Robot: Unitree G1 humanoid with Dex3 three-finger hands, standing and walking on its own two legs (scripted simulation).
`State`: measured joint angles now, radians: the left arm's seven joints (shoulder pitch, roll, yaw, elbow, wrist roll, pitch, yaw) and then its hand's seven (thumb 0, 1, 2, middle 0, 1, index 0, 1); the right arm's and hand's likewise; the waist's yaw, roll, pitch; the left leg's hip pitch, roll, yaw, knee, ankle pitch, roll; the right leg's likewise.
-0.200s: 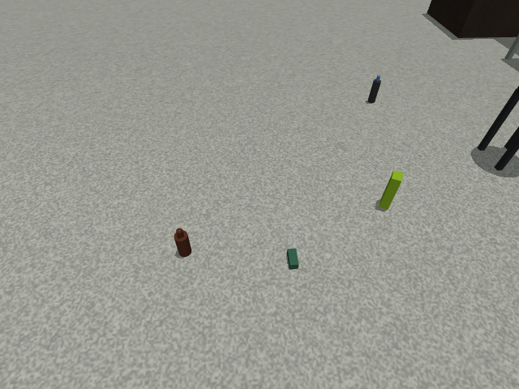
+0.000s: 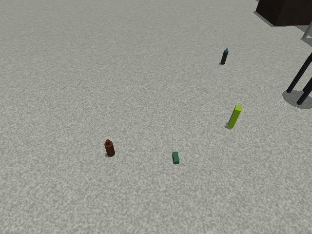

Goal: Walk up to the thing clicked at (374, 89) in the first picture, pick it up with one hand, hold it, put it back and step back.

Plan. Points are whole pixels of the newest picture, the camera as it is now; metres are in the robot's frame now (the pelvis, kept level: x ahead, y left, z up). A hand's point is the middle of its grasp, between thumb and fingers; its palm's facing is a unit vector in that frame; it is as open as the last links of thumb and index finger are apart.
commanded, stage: stand
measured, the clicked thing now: (224, 56) +2.16 -0.85 -0.68
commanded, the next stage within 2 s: walk up in 0.92 s
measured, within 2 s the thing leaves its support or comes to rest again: neither
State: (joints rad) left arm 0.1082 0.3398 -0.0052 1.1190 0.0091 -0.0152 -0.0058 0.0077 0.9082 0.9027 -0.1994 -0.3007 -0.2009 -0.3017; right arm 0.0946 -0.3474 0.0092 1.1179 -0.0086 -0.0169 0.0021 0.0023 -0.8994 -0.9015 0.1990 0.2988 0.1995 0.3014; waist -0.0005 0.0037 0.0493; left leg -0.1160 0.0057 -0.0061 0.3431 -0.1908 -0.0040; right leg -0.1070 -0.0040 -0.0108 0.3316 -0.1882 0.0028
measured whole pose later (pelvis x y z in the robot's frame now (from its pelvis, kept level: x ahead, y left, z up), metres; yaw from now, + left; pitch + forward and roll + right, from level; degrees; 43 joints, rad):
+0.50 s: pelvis +0.00 +0.00 +0.00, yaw +0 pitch -2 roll +0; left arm 0.12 0.34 0.00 1.12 0.01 -0.01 -0.01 0.01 0.91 0.90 -0.20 -0.30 -0.20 -0.30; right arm 0.12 -0.35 0.01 1.13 -0.01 -0.02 0.00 0.00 -0.90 -0.90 0.20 0.30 0.20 0.30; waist 0.00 0.00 0.05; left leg -0.11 0.00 -0.01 0.33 -0.18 0.00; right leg -0.10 -0.01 -0.01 0.32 -0.18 0.00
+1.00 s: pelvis +0.01 +0.00 +0.00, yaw -1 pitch -1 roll +0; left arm 0.18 0.36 0.03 1.07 0.03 -0.01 -0.04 0.01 0.91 0.90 -0.20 -0.30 -0.20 -0.30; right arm 0.16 -0.35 -0.02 1.08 -0.03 -0.04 0.03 0.00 -0.90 -0.90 0.20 0.30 0.20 0.30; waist 0.01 -0.01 0.02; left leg -0.14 0.00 0.01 0.42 -0.35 0.03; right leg -0.16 0.00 0.01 0.46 -0.39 -0.03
